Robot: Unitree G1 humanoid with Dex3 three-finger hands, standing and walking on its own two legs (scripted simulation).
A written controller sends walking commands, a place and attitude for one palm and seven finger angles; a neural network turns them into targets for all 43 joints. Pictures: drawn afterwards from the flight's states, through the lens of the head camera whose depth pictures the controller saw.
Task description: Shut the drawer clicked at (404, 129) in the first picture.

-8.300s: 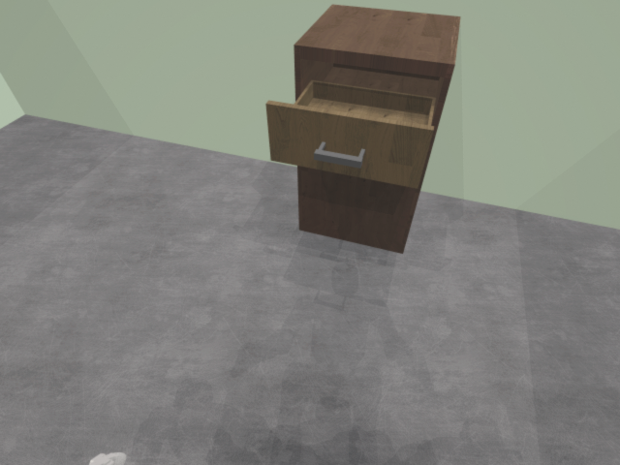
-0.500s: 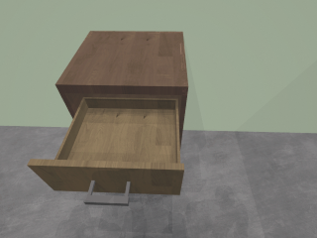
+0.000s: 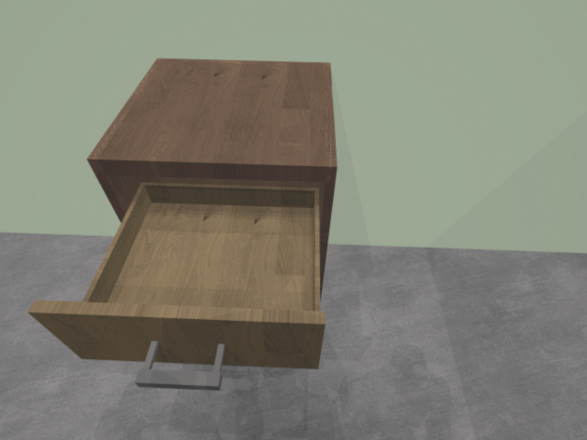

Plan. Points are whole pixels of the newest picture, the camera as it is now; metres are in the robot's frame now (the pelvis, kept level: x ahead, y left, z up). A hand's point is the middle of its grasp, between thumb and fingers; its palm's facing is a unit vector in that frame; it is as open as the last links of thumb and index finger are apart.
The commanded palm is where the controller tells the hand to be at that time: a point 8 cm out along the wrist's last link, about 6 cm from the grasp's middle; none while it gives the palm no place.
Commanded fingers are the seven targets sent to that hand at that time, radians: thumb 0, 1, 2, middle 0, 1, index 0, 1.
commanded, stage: look again from close up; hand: left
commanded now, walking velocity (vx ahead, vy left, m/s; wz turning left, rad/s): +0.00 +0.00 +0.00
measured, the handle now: (183, 365) +0.25 +0.19 -0.09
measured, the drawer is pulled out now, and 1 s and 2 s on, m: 0.30 0.27 0.26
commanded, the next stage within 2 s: raise the hand and make a fist in 0.54 s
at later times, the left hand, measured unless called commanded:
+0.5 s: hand out of the picture -0.03 +0.14 -0.17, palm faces +0.02 -0.98 -0.17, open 7.4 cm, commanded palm none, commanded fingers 0.00 0.90 0.90 -0.20 -0.30 -0.20 -0.30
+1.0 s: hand out of the picture +0.10 +0.12 -0.04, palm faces +0.15 -0.98 +0.10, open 6.5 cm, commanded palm +0.06 +0.19 -0.05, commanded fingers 0.00 0.90 0.90 -0.58 -0.71 -0.58 -0.71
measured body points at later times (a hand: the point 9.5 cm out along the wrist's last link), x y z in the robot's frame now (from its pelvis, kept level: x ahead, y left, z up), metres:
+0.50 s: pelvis -0.01 -0.02 +0.00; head +0.00 -0.02 +0.45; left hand -0.03 +0.19 -0.16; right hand -0.04 -0.23 -0.16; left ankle -0.03 +0.10 -0.74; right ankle +0.00 -0.10 -0.74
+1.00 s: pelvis -0.04 -0.01 -0.05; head -0.02 -0.01 +0.40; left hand +0.09 +0.17 -0.05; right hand +0.18 -0.27 -0.08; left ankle -0.03 +0.10 -0.74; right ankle +0.00 -0.10 -0.74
